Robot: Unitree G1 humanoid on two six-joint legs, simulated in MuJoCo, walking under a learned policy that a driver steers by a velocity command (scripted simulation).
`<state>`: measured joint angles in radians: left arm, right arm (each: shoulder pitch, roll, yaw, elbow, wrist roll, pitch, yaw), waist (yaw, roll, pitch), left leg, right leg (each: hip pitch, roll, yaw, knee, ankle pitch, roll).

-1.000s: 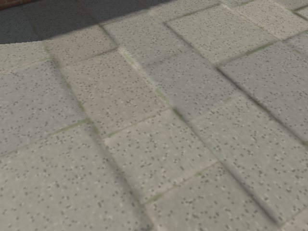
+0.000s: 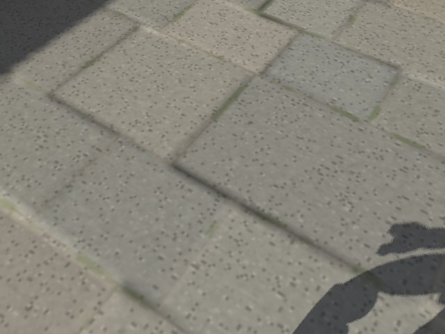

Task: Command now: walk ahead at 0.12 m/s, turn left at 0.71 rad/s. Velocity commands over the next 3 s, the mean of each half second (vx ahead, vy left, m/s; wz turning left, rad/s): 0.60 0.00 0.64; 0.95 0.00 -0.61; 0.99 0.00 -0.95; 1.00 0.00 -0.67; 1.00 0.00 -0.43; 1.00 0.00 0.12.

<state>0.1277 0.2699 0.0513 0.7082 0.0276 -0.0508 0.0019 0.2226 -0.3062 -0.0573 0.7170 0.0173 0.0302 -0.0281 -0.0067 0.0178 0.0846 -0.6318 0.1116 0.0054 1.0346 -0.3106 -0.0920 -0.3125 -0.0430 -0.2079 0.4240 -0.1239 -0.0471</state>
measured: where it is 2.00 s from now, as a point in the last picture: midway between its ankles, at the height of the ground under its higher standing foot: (243, 81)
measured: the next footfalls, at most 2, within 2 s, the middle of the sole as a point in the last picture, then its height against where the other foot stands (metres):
left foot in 0.18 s outside the picture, level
right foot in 0.70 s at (185, 272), level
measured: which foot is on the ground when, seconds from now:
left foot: up 0.00-0.16, down 0.18-0.70, up 0.72-1.00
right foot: down 0.00-0.16, up 0.18-0.68, down 0.70-1.00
